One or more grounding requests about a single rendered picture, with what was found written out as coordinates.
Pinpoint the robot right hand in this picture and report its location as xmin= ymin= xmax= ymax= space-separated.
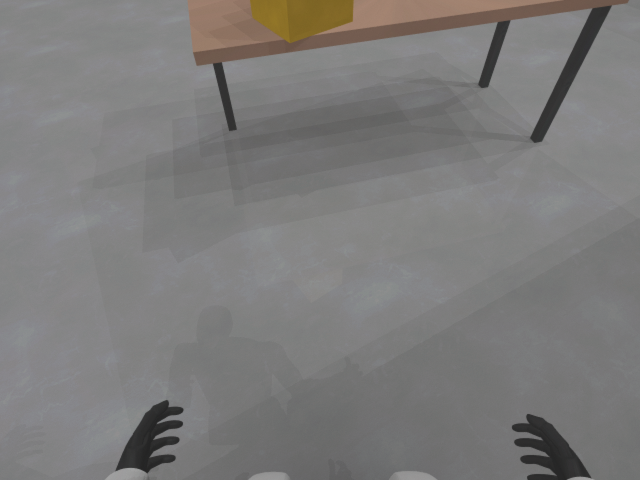
xmin=512 ymin=414 xmax=592 ymax=480

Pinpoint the carton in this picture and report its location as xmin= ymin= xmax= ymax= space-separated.
xmin=250 ymin=0 xmax=354 ymax=43

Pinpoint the table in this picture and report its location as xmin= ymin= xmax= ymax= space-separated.
xmin=188 ymin=0 xmax=629 ymax=143

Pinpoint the robot left hand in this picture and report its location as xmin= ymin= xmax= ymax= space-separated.
xmin=115 ymin=400 xmax=183 ymax=473

